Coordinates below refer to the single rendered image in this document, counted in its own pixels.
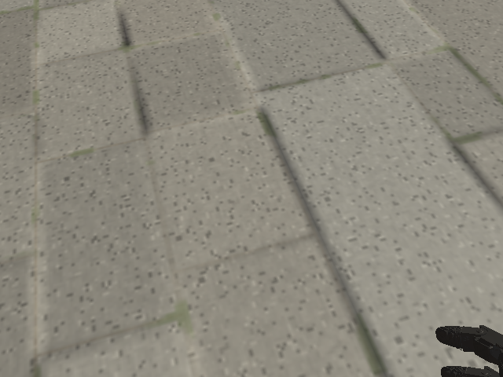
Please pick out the right robot hand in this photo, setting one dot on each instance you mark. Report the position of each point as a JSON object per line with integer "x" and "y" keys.
{"x": 483, "y": 341}

